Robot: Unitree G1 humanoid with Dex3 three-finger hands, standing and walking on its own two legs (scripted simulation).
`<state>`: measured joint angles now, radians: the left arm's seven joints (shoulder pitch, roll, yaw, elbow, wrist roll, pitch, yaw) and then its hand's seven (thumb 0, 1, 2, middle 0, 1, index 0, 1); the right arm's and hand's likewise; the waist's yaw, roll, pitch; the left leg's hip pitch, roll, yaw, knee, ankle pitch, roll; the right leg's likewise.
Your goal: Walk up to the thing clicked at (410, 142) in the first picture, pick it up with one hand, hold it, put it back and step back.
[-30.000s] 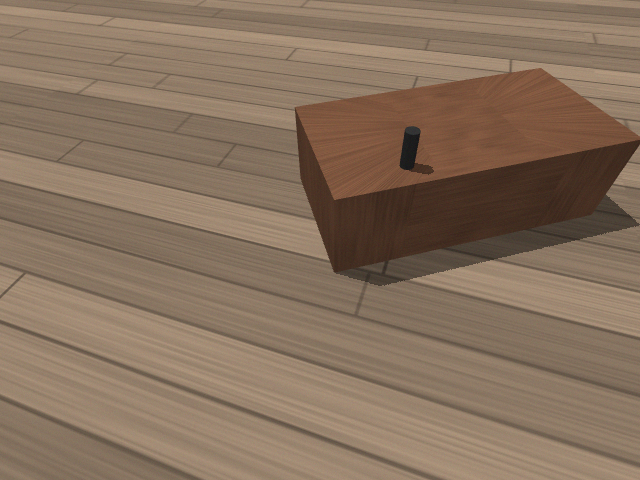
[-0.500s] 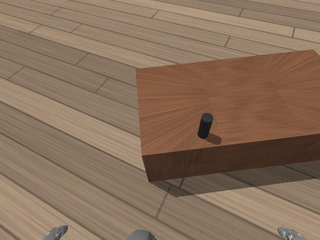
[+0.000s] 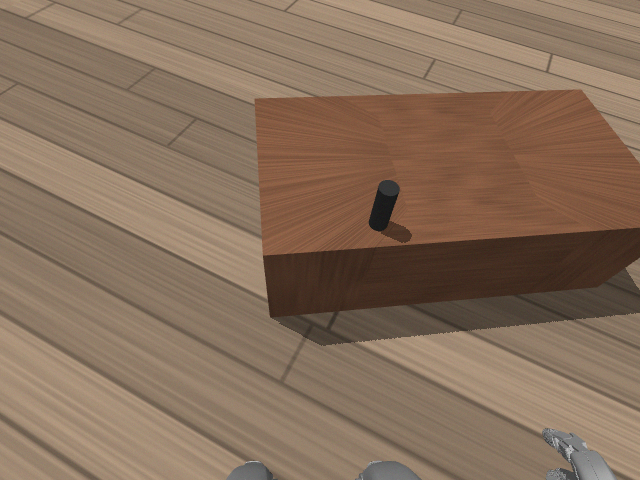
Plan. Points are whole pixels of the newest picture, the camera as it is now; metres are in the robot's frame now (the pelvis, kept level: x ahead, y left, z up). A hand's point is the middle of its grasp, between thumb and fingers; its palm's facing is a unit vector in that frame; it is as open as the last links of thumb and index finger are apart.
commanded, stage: step back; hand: right
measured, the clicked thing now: (383, 206) +0.74 -0.14 -0.30
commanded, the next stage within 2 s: none
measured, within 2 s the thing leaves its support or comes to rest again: neither
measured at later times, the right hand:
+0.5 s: hand out of the picture -0.05 -0.32 -0.17, palm faces -0.18 +0.90 -0.40, open 7.4 cm
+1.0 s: hand out of the picture -0.16 -0.37 -0.15, palm faces -0.12 +0.93 -0.35, open 7.4 cm
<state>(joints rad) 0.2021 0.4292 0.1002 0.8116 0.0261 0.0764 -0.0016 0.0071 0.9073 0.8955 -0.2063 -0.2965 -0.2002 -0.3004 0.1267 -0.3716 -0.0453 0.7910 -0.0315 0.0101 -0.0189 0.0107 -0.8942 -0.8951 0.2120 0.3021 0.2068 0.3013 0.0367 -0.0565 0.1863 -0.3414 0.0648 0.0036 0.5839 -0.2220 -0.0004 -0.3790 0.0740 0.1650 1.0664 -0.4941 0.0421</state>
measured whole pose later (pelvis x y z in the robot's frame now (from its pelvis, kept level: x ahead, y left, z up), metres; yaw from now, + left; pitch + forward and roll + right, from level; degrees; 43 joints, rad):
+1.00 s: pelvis -0.30 -0.12 +0.00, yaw +4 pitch -2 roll +2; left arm 0.24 0.36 0.05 0.91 0.04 0.02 0.02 0.01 0.90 0.89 -0.21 -0.30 -0.21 -0.30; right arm 0.12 -0.42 -0.05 0.84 -0.01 0.09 0.00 0.01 -0.90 -0.90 0.21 0.30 0.20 0.30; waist 0.04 0.04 0.12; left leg -0.53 -0.10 -0.17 1.16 -0.47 -0.01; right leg -0.28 -0.02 0.03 0.64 -0.33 -0.01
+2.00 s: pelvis -0.31 -0.08 +0.00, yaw +7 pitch -2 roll +0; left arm 0.14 0.38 0.02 1.02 0.01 -0.03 0.00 0.01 0.91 0.90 -0.21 -0.30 -0.20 -0.30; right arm 0.07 -0.32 -0.02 1.03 -0.02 0.00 0.01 0.01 -0.90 -0.90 0.21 0.30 0.20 0.30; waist 0.02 0.00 0.06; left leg -0.26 0.04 0.02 0.58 -0.30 -0.02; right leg -0.20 -0.02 0.01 0.56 -0.33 0.02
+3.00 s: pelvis -0.33 -0.08 +0.02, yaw +6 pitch -3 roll +0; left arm 0.13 0.35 0.00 1.14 0.01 -0.02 -0.01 0.01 0.91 0.90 -0.21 -0.30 -0.20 -0.30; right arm 0.10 -0.35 -0.01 1.14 -0.01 0.00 0.02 0.01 -0.90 -0.90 0.21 0.30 0.20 0.30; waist 0.00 0.01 0.06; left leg -0.15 0.04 0.04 0.34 -0.15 -0.02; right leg -0.10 -0.02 0.02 0.33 -0.19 0.03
